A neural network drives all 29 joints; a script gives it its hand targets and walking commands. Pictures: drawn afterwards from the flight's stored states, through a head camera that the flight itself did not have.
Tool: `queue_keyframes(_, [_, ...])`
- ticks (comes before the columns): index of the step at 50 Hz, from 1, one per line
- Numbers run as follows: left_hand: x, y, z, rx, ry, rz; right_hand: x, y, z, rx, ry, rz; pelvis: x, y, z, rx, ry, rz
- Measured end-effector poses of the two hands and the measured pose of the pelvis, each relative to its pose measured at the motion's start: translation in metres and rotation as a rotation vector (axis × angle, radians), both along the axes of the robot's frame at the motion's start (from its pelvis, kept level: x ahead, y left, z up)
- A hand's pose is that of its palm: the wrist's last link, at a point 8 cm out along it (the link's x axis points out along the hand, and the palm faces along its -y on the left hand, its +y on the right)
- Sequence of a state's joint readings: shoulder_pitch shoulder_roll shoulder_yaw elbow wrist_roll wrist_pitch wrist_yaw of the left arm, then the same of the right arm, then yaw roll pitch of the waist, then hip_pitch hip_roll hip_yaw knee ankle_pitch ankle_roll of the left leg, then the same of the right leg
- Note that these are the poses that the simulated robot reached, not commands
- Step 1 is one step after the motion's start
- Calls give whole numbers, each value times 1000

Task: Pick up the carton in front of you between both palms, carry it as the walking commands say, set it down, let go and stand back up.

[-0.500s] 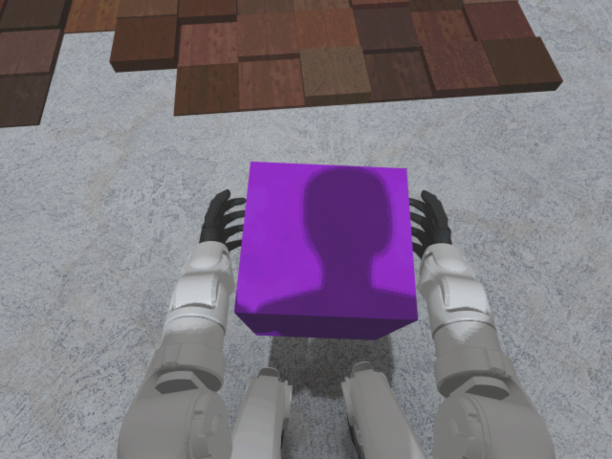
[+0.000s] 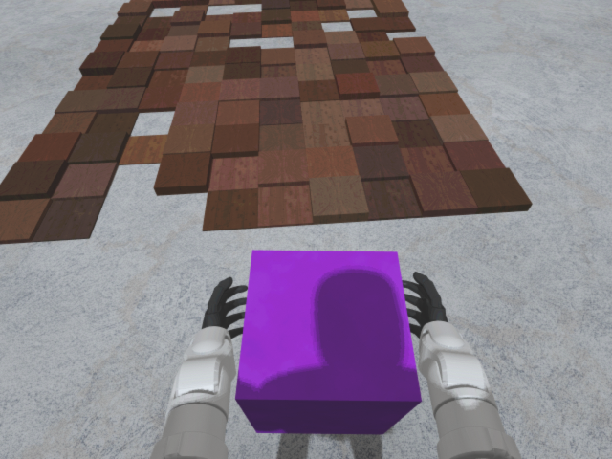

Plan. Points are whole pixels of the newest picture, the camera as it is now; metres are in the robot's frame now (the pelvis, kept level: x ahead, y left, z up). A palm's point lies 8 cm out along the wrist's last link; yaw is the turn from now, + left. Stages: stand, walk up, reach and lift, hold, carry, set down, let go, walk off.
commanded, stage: reach and lift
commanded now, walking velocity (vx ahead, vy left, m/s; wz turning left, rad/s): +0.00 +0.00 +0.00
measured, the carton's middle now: (322, 348) +0.31 +0.00 -0.09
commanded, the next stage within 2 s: hold in 1.18 s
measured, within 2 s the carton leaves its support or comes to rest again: neither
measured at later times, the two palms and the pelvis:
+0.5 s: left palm (202, 328) +0.28 +0.15 +0.05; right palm (446, 317) +0.29 -0.15 +0.05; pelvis -0.01 +0.00 +0.02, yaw +0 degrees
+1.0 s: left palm (200, 317) +0.29 +0.15 +0.06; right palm (446, 307) +0.29 -0.15 +0.06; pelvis +0.00 +0.00 +0.03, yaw +0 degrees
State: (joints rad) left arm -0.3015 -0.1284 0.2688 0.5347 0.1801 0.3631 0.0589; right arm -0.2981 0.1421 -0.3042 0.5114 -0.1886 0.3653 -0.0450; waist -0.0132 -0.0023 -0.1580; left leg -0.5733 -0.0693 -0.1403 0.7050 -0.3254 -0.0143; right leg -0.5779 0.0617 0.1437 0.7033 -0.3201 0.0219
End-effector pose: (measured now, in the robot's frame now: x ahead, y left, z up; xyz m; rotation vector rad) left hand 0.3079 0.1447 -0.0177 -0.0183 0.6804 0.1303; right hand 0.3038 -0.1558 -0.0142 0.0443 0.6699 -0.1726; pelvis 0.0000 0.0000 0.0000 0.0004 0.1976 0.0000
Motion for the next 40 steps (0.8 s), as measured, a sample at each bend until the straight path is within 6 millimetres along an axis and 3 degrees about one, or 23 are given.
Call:
queue_keyframes(12, [-18, 2, 59, 31, -15, -6, -12, 2, 59, -32, -15, 46, 5, -2, 24, 0, -202, 0])
queue_keyframes(26, [-24, 2, 66, 28, 7, -6, -18, 2, 66, -31, 7, 45, -13, -2, 23, 0, -263, 1])
queue_keyframes(40, [-18, 4, 73, 39, 1, -14, -12, 3, 73, -42, 1, 53, -5, -1, 27, -1, -268, -1])
